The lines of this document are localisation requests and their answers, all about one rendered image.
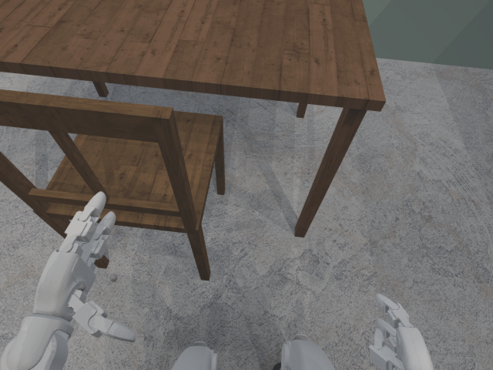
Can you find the right robot hand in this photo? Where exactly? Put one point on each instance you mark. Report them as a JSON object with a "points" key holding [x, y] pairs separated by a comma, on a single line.
{"points": [[406, 347]]}

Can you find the robot thigh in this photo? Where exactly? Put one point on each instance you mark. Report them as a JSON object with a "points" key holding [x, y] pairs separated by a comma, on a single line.
{"points": [[304, 355], [196, 358]]}

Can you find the robot left thigh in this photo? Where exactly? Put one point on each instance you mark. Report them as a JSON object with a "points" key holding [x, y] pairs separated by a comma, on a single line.
{"points": [[196, 358]]}

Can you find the left robot hand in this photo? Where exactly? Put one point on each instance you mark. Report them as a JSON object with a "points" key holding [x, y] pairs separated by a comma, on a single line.
{"points": [[71, 265]]}

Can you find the chair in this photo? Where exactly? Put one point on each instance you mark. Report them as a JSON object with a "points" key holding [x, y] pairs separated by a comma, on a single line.
{"points": [[153, 164]]}

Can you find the robot right thigh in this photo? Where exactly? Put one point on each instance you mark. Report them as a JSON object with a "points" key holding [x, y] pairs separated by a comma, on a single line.
{"points": [[304, 355]]}

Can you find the table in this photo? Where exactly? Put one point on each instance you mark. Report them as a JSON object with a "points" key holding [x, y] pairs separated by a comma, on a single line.
{"points": [[316, 52]]}

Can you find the left robot forearm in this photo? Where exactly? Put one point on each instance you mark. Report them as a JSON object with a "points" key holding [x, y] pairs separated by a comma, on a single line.
{"points": [[41, 344]]}

